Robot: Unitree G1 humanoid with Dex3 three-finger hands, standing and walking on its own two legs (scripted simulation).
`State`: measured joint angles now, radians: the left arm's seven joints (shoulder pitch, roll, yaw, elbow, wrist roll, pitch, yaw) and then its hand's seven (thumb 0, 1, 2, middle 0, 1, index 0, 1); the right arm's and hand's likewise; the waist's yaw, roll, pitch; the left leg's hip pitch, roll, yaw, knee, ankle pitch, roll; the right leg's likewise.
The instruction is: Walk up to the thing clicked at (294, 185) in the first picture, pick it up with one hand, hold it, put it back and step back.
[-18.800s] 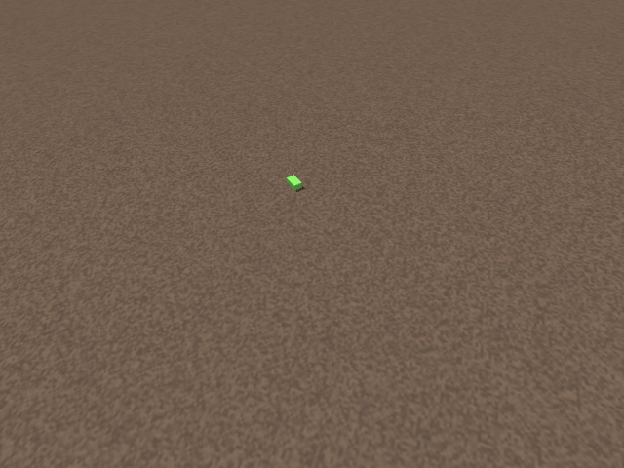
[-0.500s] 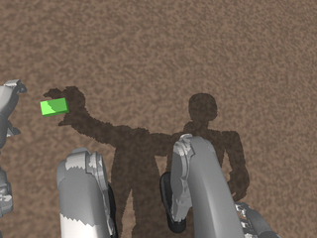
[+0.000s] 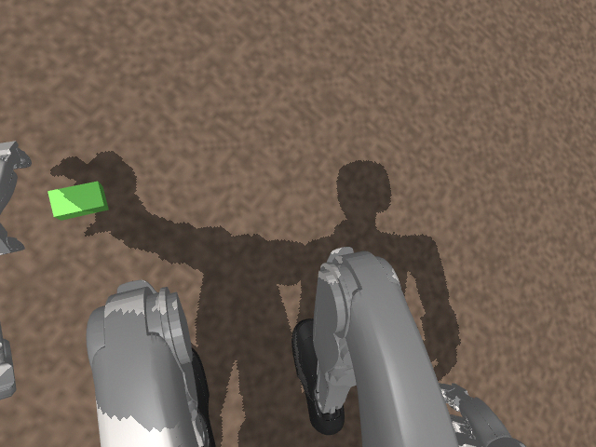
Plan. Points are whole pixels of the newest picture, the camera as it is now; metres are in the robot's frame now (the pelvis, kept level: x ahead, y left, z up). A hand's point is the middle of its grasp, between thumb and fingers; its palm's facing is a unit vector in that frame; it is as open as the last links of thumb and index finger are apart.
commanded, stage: rise first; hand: left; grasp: from above
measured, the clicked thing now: (79, 200) +0.47 +0.30 -0.31
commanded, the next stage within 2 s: approach in 1.56 s
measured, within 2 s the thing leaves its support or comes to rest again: neither
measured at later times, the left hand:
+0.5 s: hand (14, 209) +0.43 +0.34 -0.19, palm faces -0.43 -0.09 -0.90, open 12.6 cm
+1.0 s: hand (12, 207) +0.43 +0.34 -0.19, palm faces -0.44 -0.09 -0.89, open 12.6 cm
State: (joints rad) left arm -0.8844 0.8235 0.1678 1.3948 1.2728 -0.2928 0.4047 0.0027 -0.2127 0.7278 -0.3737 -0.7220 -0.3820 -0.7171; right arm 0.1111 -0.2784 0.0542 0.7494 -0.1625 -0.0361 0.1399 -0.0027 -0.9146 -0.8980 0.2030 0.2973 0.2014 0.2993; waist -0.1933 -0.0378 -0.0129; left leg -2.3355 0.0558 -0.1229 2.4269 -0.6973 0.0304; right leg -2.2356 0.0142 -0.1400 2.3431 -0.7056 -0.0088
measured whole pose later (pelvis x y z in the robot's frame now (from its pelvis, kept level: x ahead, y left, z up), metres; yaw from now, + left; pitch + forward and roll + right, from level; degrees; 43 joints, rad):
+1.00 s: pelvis +0.00 +0.00 -0.01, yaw -1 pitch +32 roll -10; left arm -0.92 0.86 0.16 1.47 1.28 -0.27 0.43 0.00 -0.28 0.79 -0.32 -0.78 -0.32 -0.78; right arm 0.14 -0.28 0.10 0.75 -0.17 -0.08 0.16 0.00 -0.91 -0.90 0.20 0.30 0.20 0.30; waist -0.24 -0.05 0.01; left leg -2.36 0.05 -0.14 2.46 -0.68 0.03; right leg -2.25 0.02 -0.16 2.37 -0.69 -0.01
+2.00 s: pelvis -0.01 +0.00 -0.01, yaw -1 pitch +33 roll -9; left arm -1.06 0.79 0.05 1.57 1.31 -0.21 0.50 0.00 -0.33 0.84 -0.29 -0.81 -0.28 -0.82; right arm 0.15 -0.29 0.13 0.74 -0.19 -0.12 0.17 0.00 -0.90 -0.89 0.20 0.30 0.20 0.30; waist -0.30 -0.05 -0.01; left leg -2.37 0.05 -0.14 2.46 -0.67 0.02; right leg -2.27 0.02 -0.15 2.36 -0.67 -0.01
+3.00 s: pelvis +0.00 +0.00 -0.03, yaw -3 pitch +30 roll -11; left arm -1.05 0.96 0.18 1.70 1.31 -0.21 0.56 0.00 -0.47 0.96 -0.15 -0.88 -0.14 -0.90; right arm 0.15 -0.32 0.21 0.70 -0.23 -0.18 0.23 0.00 -0.90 -0.89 0.20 0.30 0.20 0.30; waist -0.36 -0.09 0.11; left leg -2.39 0.05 -0.18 2.53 -0.69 0.03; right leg -2.28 0.04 -0.18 2.40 -0.67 0.01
